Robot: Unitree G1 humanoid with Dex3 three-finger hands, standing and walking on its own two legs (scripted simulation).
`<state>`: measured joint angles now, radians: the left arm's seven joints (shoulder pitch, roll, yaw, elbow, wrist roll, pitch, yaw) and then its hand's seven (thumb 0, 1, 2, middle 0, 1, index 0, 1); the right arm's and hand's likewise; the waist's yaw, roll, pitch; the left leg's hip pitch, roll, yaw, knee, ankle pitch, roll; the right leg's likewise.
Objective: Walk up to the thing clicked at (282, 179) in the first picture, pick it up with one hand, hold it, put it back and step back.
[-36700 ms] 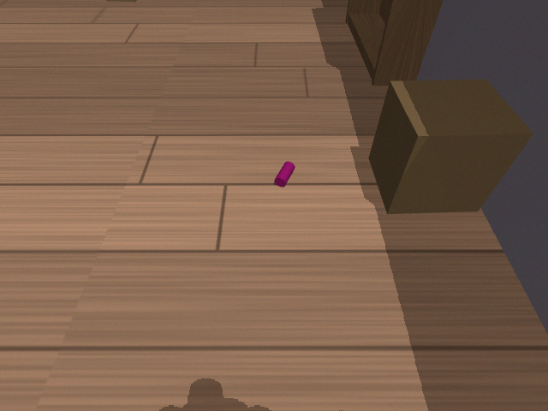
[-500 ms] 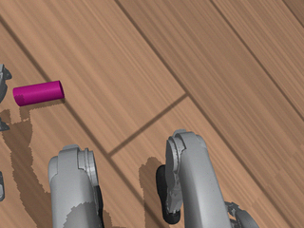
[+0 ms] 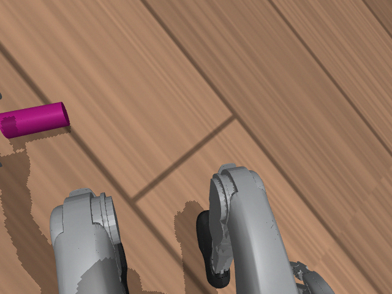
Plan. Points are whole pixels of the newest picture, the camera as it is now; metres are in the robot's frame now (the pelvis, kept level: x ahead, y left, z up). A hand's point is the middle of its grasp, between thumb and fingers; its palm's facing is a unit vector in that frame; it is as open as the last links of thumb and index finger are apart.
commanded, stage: rise first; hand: left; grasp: from above
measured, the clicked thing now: (36, 119) +0.51 +0.30 -0.30
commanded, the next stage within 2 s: approach in 1.38 s
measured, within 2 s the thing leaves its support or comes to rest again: neither
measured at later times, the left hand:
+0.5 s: hand out of the picture +0.45 +0.35 -0.18, palm faces -0.45 -0.11 -0.89, open 14.1 cm
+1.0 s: hand out of the picture +0.46 +0.35 -0.18, palm faces -0.45 -0.10 -0.89, open 14.1 cm
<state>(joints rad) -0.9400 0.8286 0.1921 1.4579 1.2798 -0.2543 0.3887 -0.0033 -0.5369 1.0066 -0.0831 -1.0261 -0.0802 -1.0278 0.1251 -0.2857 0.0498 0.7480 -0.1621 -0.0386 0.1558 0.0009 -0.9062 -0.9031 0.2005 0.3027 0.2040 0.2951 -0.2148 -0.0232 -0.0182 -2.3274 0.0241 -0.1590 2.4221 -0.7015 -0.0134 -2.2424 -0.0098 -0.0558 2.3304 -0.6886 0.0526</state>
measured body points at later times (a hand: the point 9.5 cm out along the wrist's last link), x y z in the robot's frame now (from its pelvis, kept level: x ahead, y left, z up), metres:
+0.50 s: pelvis +0.00 +0.00 -0.01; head +0.25 +0.09 +0.36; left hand +0.47 +0.35 -0.13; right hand +0.05 -0.27 -0.10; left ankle +0.07 +0.13 -0.29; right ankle +0.10 -0.13 -0.29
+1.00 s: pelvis +0.00 +0.00 -0.01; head +0.25 +0.09 +0.36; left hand +0.48 +0.35 -0.13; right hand +0.05 -0.27 -0.10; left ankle +0.07 +0.13 -0.29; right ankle +0.10 -0.13 -0.29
